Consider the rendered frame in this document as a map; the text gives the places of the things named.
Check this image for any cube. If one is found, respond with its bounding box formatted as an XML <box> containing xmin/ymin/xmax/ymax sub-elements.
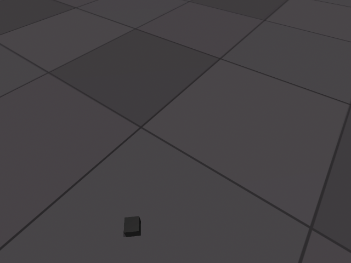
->
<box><xmin>124</xmin><ymin>216</ymin><xmax>141</xmax><ymax>237</ymax></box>

